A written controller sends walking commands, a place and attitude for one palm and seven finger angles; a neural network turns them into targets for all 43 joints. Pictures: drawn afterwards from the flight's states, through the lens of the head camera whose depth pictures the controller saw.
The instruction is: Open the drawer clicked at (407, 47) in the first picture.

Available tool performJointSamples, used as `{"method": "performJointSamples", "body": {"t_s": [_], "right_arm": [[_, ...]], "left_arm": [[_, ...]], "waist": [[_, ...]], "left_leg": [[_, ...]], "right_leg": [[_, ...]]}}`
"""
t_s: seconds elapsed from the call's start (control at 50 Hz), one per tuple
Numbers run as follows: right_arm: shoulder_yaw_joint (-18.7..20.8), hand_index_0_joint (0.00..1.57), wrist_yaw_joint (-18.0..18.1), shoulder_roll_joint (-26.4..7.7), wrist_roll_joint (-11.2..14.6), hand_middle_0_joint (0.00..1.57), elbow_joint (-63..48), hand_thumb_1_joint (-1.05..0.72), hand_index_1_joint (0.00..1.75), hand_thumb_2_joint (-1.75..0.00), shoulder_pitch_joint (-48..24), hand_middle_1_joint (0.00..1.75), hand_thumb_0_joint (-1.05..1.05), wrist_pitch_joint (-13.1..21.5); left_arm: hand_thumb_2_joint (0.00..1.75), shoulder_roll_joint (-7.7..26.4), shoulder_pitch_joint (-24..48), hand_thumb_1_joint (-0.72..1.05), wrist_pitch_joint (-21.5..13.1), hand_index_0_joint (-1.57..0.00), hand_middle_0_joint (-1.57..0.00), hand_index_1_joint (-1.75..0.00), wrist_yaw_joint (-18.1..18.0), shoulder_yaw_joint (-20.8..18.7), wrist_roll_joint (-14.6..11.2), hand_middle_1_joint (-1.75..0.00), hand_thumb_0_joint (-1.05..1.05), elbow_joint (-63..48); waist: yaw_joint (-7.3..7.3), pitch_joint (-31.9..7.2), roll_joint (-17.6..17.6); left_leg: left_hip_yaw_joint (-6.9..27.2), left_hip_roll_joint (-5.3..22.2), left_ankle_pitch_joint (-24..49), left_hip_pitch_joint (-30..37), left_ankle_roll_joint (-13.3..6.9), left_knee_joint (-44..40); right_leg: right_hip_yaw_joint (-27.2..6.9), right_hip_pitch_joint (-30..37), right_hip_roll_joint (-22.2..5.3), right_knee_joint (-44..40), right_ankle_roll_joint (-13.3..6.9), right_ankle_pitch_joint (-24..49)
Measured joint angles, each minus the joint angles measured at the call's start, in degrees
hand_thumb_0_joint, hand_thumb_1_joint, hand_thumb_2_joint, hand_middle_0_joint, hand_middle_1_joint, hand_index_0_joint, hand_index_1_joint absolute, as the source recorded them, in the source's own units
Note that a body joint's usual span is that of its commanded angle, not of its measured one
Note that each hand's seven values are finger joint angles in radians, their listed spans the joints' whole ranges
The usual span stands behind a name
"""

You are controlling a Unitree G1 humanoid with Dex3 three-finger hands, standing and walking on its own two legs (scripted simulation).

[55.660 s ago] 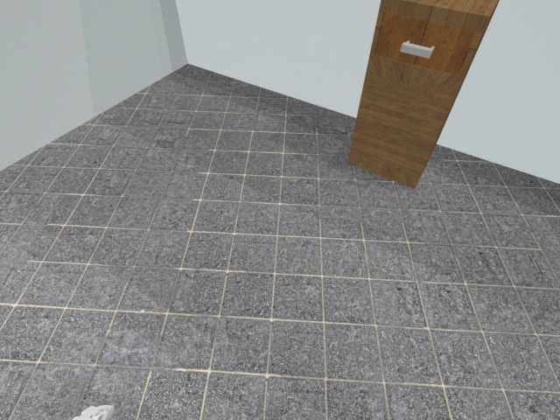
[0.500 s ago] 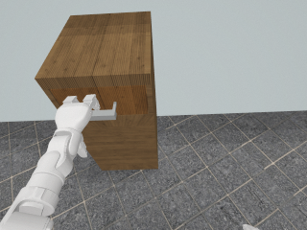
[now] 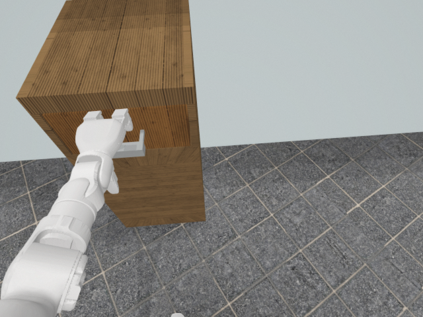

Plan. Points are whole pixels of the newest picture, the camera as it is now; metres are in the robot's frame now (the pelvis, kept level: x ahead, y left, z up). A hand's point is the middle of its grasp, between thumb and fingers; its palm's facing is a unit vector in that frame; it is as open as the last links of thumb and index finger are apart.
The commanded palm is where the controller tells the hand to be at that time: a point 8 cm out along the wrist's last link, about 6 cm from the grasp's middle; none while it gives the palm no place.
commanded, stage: move the hooked fingers above the handle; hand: left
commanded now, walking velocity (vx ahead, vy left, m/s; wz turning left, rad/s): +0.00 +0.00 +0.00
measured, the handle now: (122, 142) +0.53 +0.23 -0.05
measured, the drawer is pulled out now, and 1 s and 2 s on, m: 0.00 0.00 0.00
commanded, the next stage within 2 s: lower the fingers behind the handle in 0.88 s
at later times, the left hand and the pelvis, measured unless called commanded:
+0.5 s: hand (114, 145) +0.48 +0.22 +0.01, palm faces -0.08 -0.04 -1.00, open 13.8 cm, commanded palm +0.46 +0.21 +0.07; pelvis +0.00 +0.01 -0.01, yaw -1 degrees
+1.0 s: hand (118, 145) +0.47 +0.21 +0.01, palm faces -0.07 -0.06 -1.00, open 13.8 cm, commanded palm +0.46 +0.21 +0.07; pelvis +0.01 +0.01 -0.01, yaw +0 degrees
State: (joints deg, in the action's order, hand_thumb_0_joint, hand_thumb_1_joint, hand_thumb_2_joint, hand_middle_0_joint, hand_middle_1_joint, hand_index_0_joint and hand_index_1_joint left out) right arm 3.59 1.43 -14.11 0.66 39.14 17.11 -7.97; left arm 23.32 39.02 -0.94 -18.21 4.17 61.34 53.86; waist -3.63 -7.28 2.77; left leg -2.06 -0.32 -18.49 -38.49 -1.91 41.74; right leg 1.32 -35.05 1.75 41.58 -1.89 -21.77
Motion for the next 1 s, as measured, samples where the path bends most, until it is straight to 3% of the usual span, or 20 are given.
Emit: {"method": "performJointSamples", "body": {"t_s": [0.26, 0.38, 0.54, 0.66, 0.84, 1.0], "right_arm": [[0.26, 0.21, -0.06, -0.58, -0.71, 0.20, 1.55, -0.90, 0.30, -0.90, 3.91, 0.30, 0.00, 0.65], [0.12, 0.21, -0.19, -0.71, -0.86, 0.20, 1.89, -0.90, 0.30, -0.90, 4.55, 0.30, 0.00, 0.73], [0.29, 0.21, -0.59, -0.22, -0.93, 0.20, 2.01, -0.90, 0.30, -0.90, 5.09, 0.30, 0.00, 0.22], [-0.12, 0.21, -0.76, 0.17, -1.02, 0.20, 1.51, -0.90, 0.30, -0.90, 3.70, 0.30, 0.00, -0.07], [-0.31, 0.21, -0.64, 0.30, -0.74, 0.20, 0.50, -0.90, 0.30, -0.90, 1.82, 0.30, 0.00, 0.19], [-0.19, 0.21, -0.63, 0.03, -0.98, 0.20, 0.48, -0.90, 0.30, -0.90, 1.79, 0.30, 0.00, -0.17]], "left_arm": [[0.30, 2.37, 4.73, -0.49, -1.60, -0.32, -0.32, -1.20, -0.71, -2.12, 0.86, -1.20, 0.00, 6.38], [0.30, 3.72, 6.35, -0.49, -0.73, -0.32, -0.32, -1.20, -1.36, -3.13, 0.95, -1.20, 0.00, 8.18], [0.30, 2.73, 4.96, -0.49, -1.14, -0.32, -0.31, -1.20, -0.16, -2.02, 0.08, -1.20, -0.01, 6.31], [0.30, 1.47, 3.80, -0.49, -1.58, -0.32, -0.32, -1.20, -1.51, -2.06, 0.68, -1.20, 0.00, 5.65], [0.30, 1.64, 4.95, -0.49, 0.48, -0.32, -0.32, -1.20, -1.08, -0.47, 0.07, -1.20, 0.00, 6.79], [0.30, 0.58, 4.39, -0.49, -1.21, -0.32, -0.32, -1.20, -0.90, -0.68, 0.39, -1.20, -0.01, 5.07]], "waist": [[-2.78, -0.70, 0.07], [-3.60, -0.89, 0.20], [-2.83, -1.37, 0.40], [-2.56, -1.55, 0.32], [-2.07, -1.11, 0.23], [-1.86, -1.36, 0.02]], "left_leg": [[-0.07, 0.68, -1.03, -5.29, -0.22, 3.12], [-0.20, 0.87, -1.46, -7.20, -0.42, 4.18], [-0.35, 0.81, -1.73, -6.14, -0.68, 3.62], [-0.38, 0.60, -1.88, -5.35, -0.83, 3.40], [0.05, 0.30, -1.77, -4.92, -0.80, 3.12], [0.14, 0.34, -2.06, -4.57, -0.66, 3.12]], "right_leg": [[-0.05, -4.89, 0.61, 2.01, 0.20, -0.32], [-0.18, -6.65, 0.77, 2.64, 0.40, -0.44], [-0.41, -5.38, 0.74, 1.52, 0.71, -0.35], [-0.45, -4.57, 0.55, 1.29, 0.85, -0.52], [-0.02, -3.94, 0.30, 1.01, 0.86, -0.61], [0.04, -3.61, 0.37, 1.02, 0.71, -0.91]]}}
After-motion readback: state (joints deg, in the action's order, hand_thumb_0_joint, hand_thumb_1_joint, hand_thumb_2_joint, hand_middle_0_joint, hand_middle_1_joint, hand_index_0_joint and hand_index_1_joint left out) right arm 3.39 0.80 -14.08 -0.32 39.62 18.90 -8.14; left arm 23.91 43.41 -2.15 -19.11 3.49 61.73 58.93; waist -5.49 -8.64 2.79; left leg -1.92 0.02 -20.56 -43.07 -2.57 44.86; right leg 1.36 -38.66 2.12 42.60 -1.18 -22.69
